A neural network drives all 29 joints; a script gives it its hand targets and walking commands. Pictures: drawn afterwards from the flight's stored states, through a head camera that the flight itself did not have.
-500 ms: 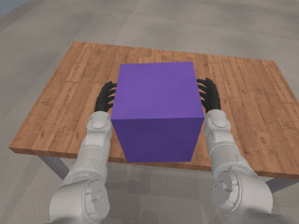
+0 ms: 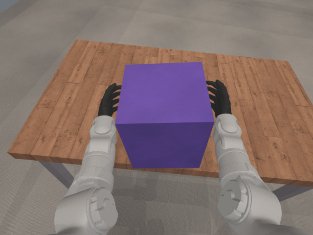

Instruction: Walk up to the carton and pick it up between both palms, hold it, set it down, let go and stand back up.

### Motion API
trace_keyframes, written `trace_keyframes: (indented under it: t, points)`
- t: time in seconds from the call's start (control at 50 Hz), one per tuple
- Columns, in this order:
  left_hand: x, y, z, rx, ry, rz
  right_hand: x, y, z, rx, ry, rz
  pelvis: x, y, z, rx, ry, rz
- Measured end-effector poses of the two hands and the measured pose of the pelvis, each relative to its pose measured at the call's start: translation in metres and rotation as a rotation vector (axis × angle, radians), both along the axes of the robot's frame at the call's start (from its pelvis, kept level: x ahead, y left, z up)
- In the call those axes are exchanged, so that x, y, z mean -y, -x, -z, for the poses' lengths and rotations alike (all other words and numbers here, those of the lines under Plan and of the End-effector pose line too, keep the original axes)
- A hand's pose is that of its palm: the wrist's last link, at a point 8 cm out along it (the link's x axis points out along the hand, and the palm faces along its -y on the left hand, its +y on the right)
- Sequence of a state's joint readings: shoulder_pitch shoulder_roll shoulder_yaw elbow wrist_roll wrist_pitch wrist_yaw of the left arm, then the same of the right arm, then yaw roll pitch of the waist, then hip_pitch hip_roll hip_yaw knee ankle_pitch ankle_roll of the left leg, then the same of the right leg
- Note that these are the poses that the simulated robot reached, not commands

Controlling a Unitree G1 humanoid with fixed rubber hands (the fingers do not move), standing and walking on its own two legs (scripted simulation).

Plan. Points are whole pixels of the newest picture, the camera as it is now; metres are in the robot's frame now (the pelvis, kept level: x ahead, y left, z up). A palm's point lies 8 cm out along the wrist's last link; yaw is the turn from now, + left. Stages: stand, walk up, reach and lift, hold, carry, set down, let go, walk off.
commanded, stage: set down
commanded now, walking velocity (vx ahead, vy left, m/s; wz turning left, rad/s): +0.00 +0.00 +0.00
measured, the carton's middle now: (164, 119) +0.44 -0.02 +0.01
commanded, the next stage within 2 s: none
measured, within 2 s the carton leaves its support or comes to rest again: rests again in 0.70 s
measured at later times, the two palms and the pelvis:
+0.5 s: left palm (110, 117) +0.42 +0.13 +0.05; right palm (222, 111) +0.43 -0.17 +0.08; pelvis +0.00 +0.00 +0.00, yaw +0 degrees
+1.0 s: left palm (98, 115) +0.43 +0.17 +0.04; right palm (214, 119) +0.43 -0.16 +0.04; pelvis -0.01 +0.01 -0.01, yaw -1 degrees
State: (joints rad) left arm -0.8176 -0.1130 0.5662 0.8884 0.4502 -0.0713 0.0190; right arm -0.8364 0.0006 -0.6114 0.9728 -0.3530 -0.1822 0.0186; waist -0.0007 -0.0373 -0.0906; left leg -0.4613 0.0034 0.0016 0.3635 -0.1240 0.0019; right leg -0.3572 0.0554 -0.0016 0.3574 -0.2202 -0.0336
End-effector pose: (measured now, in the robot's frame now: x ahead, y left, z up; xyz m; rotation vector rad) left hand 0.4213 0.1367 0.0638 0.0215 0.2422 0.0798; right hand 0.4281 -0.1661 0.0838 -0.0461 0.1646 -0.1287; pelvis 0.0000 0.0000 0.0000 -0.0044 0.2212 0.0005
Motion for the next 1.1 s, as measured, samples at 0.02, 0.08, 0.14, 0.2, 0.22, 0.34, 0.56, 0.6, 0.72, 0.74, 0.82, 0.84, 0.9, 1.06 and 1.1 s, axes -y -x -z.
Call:
trace_keyframes:
  t: [0.02, 0.08, 0.14, 0.2, 0.22, 0.34, 0.56, 0.6, 0.72, 0.74, 0.82, 0.84, 0.9, 1.06, 1.1]
  points:
    - [0.000, 0.000, 0.000, 0.001, 0.001, 0.000, 0.000, 0.000, 0.000, 0.000, 0.001, 0.001, 0.000, 0.000, 0.000, 0.000, 0.000, 0.000]
    - [0.000, 0.000, 0.001, 0.002, 0.003, -0.002, 0.000, 0.000, 0.000, 0.001, 0.003, 0.003, 0.001, 0.000, 0.000, 0.001, -0.001, 0.000]
    - [0.001, 0.000, 0.001, 0.004, 0.005, -0.003, 0.001, 0.000, 0.001, 0.002, 0.005, 0.005, 0.001, 0.000, 0.000, 0.001, -0.001, 0.000]
    - [0.002, 0.000, 0.002, 0.005, 0.006, -0.006, 0.001, 0.000, 0.002, 0.003, 0.007, 0.008, 0.001, 0.000, 0.000, 0.002, -0.001, 0.000]
    - [0.002, 0.000, 0.002, 0.006, 0.007, -0.006, 0.001, 0.000, 0.002, 0.004, 0.008, 0.010, 0.001, 0.000, 0.000, 0.002, -0.001, 0.000]
    - [0.005, -0.001, 0.004, 0.008, 0.010, -0.011, 0.003, 0.000, 0.004, 0.004, 0.016, 0.015, 0.001, 0.000, 0.000, 0.002, -0.002, 0.001]
    - [0.007, 0.002, 0.019, -0.025, 0.025, -0.037, 0.004, -0.001, 0.006, 0.004, 0.037, 0.010, 0.002, -0.001, 0.000, 0.001, -0.002, 0.002]
    - [0.005, 0.002, 0.021, -0.030, 0.027, -0.053, 0.004, -0.001, 0.006, 0.002, 0.046, 0.011, 0.002, 0.000, 0.000, 0.001, -0.002, 0.002]
    - [0.000, 0.004, 0.035, -0.073, 0.027, -0.069, 0.001, -0.002, 0.019, -0.060, 0.057, 0.004, 0.001, 0.001, 0.000, -0.025, -0.001, 0.002]
    - [-0.002, 0.005, 0.037, -0.080, 0.028, -0.072, 0.000, -0.001, 0.024, -0.080, 0.053, 0.001, 0.000, 0.001, 0.001, -0.033, 0.000, 0.003]
    - [-0.011, 0.003, 0.046, -0.090, 0.032, -0.089, -0.003, 0.000, 0.039, -0.128, 0.024, 0.009, -0.002, 0.003, 0.002, -0.086, 0.003, 0.004]
    - [-0.014, 0.002, 0.046, -0.086, 0.032, -0.095, -0.003, -0.001, 0.041, -0.132, 0.020, 0.007, -0.003, 0.003, 0.003, -0.103, 0.004, 0.004]
    - [-0.022, -0.004, 0.042, -0.060, 0.027, -0.106, -0.004, -0.003, 0.044, -0.133, 0.011, 0.007, -0.005, 0.004, 0.005, -0.150, 0.008, 0.006]
    - [-0.029, -0.013, 0.025, -0.010, 0.010, -0.078, -0.003, 0.000, 0.045, -0.137, 0.009, -0.006, -0.009, 0.007, 0.007, -0.187, 0.015, 0.007]
    - [-0.028, -0.009, 0.028, -0.025, 0.014, -0.069, -0.003, 0.002, 0.045, -0.138, 0.013, -0.015, -0.009, 0.009, 0.007, -0.185, 0.015, 0.008]
